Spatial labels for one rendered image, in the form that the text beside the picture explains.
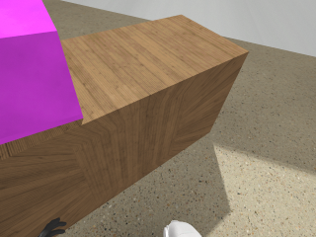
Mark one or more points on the carton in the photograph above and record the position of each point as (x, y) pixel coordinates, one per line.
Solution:
(36, 88)

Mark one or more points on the pedestal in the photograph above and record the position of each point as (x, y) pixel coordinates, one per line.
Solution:
(146, 92)

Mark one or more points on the robot right thigh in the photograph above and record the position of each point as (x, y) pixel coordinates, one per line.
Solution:
(180, 229)

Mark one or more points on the left robot hand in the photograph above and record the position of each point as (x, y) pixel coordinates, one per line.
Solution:
(54, 223)

